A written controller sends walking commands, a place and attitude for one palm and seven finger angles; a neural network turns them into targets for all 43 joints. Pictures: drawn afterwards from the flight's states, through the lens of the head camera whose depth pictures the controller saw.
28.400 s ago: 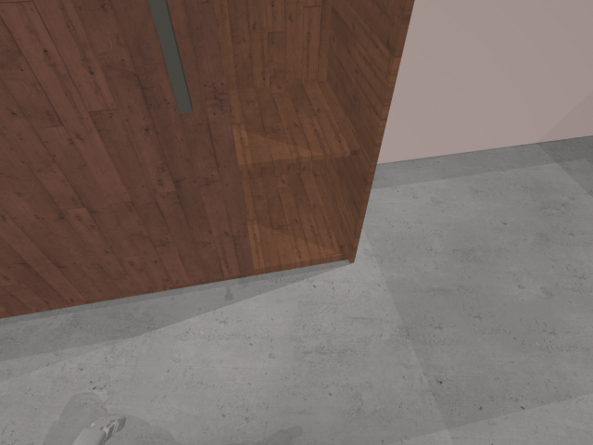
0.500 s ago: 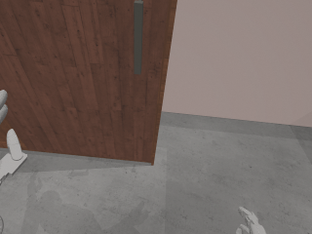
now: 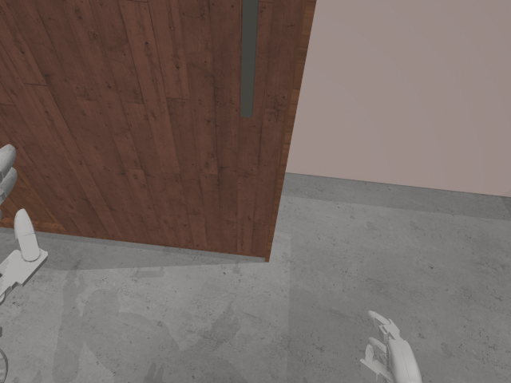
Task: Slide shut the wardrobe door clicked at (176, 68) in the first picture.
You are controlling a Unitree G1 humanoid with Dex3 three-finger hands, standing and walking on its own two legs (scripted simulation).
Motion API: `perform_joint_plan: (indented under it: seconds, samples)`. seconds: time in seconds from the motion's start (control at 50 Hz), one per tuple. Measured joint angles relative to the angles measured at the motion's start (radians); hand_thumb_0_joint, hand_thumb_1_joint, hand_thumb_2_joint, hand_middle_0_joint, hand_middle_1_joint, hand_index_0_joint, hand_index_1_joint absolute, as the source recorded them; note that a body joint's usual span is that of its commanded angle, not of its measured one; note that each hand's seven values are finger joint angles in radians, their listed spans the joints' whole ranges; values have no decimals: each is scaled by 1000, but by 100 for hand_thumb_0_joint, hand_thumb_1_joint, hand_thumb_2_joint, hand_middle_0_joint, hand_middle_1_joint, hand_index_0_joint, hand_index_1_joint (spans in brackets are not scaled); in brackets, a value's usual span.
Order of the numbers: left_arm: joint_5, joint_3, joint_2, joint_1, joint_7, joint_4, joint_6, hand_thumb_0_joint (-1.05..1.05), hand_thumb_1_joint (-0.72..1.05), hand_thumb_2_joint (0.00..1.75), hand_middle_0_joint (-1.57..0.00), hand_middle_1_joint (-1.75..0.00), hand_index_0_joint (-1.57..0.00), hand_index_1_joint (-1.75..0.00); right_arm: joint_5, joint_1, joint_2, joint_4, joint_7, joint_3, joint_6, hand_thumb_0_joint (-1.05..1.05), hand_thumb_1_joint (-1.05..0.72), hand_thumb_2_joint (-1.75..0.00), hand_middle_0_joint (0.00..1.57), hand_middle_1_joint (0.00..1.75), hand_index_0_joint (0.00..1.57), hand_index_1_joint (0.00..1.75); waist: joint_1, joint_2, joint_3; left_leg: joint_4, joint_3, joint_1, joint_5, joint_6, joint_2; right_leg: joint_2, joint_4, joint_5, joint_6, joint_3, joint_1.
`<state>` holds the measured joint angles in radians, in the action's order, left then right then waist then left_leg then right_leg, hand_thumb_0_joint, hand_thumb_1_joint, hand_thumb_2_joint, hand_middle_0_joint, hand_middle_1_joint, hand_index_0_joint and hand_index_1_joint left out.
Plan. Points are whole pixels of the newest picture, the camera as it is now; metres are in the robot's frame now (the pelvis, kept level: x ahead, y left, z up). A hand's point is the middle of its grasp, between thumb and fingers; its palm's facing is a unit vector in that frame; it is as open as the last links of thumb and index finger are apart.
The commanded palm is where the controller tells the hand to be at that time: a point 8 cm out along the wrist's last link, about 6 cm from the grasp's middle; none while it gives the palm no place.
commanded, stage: let the arm hang, fingers relaxed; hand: left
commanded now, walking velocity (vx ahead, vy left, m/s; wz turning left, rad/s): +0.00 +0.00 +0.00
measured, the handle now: (249, 57) +0.70 +0.07 +0.17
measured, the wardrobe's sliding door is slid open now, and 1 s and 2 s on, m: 0.01 0.01 0.01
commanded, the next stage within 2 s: look to check the result in 1.20 s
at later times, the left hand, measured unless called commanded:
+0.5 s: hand out of the picture -0.02 +0.18 -0.18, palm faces +0.02 -0.99 -0.17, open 7.0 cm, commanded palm none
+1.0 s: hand out of the picture +0.02 +0.20 -0.16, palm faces +0.02 -0.97 -0.23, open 7.4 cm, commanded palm none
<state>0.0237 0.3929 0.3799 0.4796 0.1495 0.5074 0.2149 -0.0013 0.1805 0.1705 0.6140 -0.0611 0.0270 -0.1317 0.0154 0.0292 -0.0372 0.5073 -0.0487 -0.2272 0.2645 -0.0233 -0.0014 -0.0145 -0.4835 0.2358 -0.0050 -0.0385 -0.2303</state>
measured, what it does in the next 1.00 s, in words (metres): stands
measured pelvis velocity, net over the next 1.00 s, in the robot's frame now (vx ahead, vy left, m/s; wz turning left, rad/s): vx -0.02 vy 0.00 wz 0.01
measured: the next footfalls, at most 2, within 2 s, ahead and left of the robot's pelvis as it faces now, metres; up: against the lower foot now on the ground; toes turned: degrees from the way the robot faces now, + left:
none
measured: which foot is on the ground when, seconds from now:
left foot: down 0.00-1.00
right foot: down 0.00-1.00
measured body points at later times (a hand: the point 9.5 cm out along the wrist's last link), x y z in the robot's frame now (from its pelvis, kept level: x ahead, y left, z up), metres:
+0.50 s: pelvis -0.03 -0.01 +0.00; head +0.00 +0.02 +0.44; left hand -0.02 +0.23 -0.16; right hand -0.01 -0.26 -0.14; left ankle +0.00 +0.10 -0.74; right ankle +0.01 -0.12 -0.74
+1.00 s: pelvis -0.02 +0.00 +0.00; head -0.01 +0.00 +0.45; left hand +0.02 +0.25 -0.15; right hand +0.00 -0.23 -0.15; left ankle +0.00 +0.10 -0.74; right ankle +0.01 -0.12 -0.74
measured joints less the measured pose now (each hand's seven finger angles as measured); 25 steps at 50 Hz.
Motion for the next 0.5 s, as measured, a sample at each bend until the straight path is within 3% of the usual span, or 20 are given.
perform_joint_plan:
  seconds: [0.1, 0.14, 0.2, 0.26, 0.34, 0.4, 0.5]
  samples:
    - [15, 17, 26, 49, -12, -10, 9, 2, 89, 90, -21, -30, -22, -30, 6, -19, 8, -28, 0, -8, 22, 1, -90, -90, 20, 30, 20, 30, -19, -20, 19, -17, -8, 1, -10, 0, -6, 7, 30, -21, -1, 8, 4]
    - [-11, -52, 42, -12, -51, -158, 7, 1, 89, 90, -21, -30, -21, -30, 15, -27, 41, 24, 36, -25, -7, 1, -90, -90, 20, 30, 20, 30, -11, -43, 42, 9, 0, -33, -8, -4, 1, -1, 4, -16, -4, -1, -27]
    - [-41, -190, 8, -143, -119, -513, -127, 0, 89, 90, -20, -30, -21, -30, 7, -59, 107, 114, 68, -33, 45, 1, -90, -90, 20, 30, 20, 30, -4, -82, 72, 57, 3, -83, 3, -16, 18, -21, -68, 13, -12, -4, -84]
    - [-54, -287, -64, -207, -149, -855, -230, 1, 90, 90, -20, -30, -20, -30, -8, -69, 132, 172, 71, -35, 90, 1, -91, -90, 20, 30, 20, 30, -18, -97, 66, 84, -2, -102, 10, -20, 24, -29, -111, 26, -14, 1, -110]
    - [-56, -381, -146, -205, -166, -1154, -278, 1, 91, 90, -20, -30, -20, -29, -19, -22, 115, 225, 70, -28, 129, 1, -91, -90, 20, 30, 20, 30, -39, -49, 26, 81, 1, -94, 0, -12, 22, -26, -116, 24, -2, -1, -105]
    - [-47, -409, -198, -188, -158, -1305, -286, 1, 92, 90, -20, -30, -20, -29, -25, 30, 91, 279, 67, -19, 151, 1, -91, -90, 20, 30, 20, 30, -40, -6, -6, 63, 11, -87, -15, -6, 12, -16, -86, 5, 3, -11, -90]
    - [-40, -389, -169, -171, -149, -1447, -266, 0, 99, 90, -21, -30, -21, -30, -26, 114, 55, 369, 58, -16, 174, 1, -91, -90, 20, 30, 20, 30, -20, 6, -35, 31, 34, -88, -43, 4, -4, 3, -9, -40, 16, -36, -65]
